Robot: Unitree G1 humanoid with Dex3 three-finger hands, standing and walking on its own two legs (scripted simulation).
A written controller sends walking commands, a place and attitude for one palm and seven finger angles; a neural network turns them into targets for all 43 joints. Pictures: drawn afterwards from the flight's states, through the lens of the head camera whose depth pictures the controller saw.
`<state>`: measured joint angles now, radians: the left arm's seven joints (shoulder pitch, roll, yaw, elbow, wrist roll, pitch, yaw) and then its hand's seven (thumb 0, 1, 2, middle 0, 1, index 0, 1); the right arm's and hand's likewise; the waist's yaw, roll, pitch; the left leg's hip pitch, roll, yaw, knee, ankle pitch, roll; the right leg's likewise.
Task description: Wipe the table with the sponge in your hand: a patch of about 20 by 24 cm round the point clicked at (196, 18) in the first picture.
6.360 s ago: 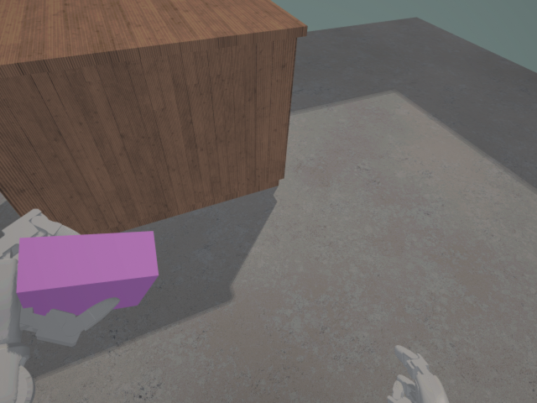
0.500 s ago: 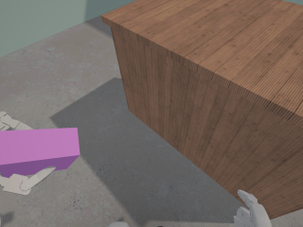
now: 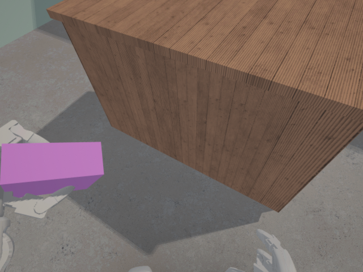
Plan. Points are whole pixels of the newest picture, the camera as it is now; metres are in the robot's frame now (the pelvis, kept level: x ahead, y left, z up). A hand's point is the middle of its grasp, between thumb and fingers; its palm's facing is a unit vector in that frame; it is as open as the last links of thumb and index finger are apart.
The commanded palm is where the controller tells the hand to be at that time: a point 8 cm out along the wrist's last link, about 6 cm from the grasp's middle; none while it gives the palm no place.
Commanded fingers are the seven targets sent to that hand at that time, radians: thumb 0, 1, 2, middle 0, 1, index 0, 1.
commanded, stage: turn to face it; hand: left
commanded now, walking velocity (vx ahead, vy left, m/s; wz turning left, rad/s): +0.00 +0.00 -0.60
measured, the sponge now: (67, 170) +0.23 +0.22 +0.16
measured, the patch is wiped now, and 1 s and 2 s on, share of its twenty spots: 0.00 0.00 0.00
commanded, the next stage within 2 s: take the last steps up to it in 1.28 s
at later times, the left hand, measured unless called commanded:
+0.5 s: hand (102, 175) +0.22 +0.14 +0.19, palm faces +0.17 -0.91 -0.39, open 9.6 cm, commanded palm +0.19 +0.19 +0.20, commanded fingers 0.00 0.10 1.30 -1.20 -1.60 -1.20 -1.60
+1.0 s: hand (193, 213) +0.18 +0.01 +0.19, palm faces -0.17 -0.88 -0.44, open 9.6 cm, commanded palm +0.16 +0.07 +0.20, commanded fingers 0.00 0.10 1.30 -1.20 -1.60 -1.20 -1.60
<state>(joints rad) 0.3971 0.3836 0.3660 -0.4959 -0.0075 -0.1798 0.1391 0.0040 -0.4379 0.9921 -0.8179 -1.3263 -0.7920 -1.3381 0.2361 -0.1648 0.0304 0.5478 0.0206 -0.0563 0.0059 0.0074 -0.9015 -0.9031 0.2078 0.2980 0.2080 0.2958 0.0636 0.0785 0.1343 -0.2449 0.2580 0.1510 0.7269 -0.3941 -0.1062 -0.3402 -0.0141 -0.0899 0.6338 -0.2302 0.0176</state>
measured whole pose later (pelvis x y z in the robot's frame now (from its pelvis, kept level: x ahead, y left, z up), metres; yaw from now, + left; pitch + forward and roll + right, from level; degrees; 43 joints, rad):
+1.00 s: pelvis -0.14 -0.06 +0.02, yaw -36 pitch +1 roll +1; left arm 0.52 0.40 0.38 -0.58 -0.04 -0.18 0.15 0.00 -0.44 0.99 -0.82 -1.33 -0.79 -1.34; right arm 0.19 -0.28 -0.03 0.55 0.01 0.05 -0.03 0.01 -0.91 -0.90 0.20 0.30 0.20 0.29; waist 0.00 -0.04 0.06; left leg -0.26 0.03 0.06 0.58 -0.40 -0.04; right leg -0.38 0.10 0.07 0.51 -0.13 -0.07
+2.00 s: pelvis -0.23 -0.07 +0.02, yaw -43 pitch -1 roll +1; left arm 0.45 0.33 0.32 -0.43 -0.01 -0.25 0.13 0.00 -0.44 1.00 -0.81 -1.33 -0.78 -1.34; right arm 0.19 -0.19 0.00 0.68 0.00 -0.05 -0.04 0.01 -0.90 -0.90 0.21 0.30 0.21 0.30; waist 0.00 0.04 0.05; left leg -0.48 0.04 0.05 1.09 -0.35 -0.02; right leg -0.23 -0.06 -0.16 0.55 -0.31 -0.04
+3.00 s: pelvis +0.00 -0.15 +0.01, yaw -45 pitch +0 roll +2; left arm 0.42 0.43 0.41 -0.50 -0.02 -0.25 0.15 0.01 -0.44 1.00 -0.82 -1.33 -0.78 -1.34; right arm 0.15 -0.16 -0.03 0.59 0.02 -0.10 -0.04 0.01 -0.91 -0.90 0.20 0.30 0.20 0.29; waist -0.02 -0.04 0.06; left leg -0.35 0.06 0.18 0.59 -0.25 0.02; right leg -0.44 -0.10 -0.08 1.13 -0.54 0.03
